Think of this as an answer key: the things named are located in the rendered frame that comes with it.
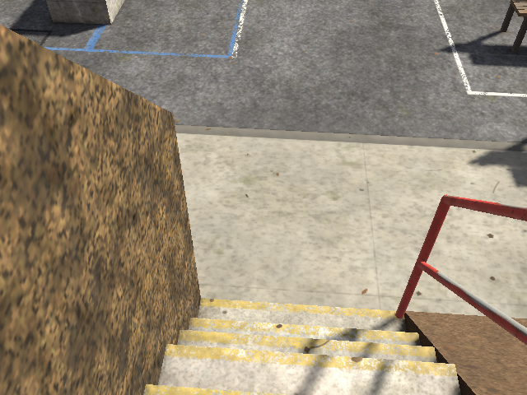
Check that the stairs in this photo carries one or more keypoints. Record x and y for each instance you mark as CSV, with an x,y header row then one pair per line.
x,y
237,347

